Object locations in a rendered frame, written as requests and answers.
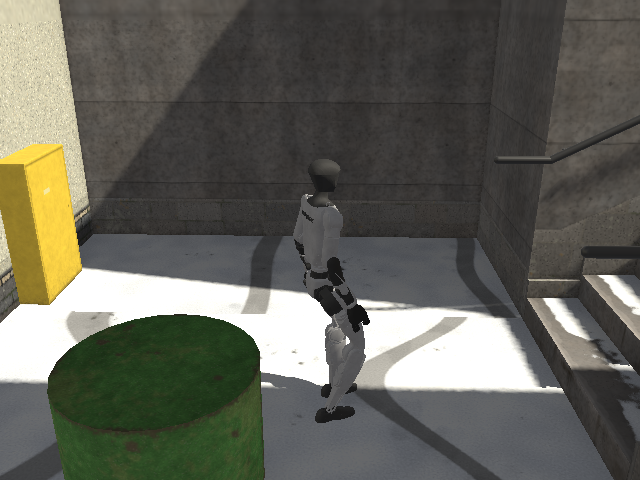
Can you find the robot right upper arm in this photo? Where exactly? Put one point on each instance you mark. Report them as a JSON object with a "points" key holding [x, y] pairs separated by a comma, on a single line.
{"points": [[333, 223]]}

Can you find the left robot forearm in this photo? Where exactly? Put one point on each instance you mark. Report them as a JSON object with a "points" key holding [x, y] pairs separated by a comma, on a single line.
{"points": [[300, 248]]}

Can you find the robot head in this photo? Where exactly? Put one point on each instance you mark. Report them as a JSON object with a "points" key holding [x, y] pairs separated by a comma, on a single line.
{"points": [[324, 174]]}

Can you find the robot left shin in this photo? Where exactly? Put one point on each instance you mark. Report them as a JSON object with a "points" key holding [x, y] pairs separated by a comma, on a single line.
{"points": [[333, 356]]}

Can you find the right robot forearm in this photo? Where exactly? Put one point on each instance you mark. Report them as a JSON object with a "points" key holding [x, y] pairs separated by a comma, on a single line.
{"points": [[347, 298]]}

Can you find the robot right hand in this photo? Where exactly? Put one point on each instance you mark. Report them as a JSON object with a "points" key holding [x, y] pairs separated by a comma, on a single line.
{"points": [[356, 315]]}

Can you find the robot left upper arm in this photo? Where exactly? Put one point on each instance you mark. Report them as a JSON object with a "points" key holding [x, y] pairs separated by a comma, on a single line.
{"points": [[298, 231]]}

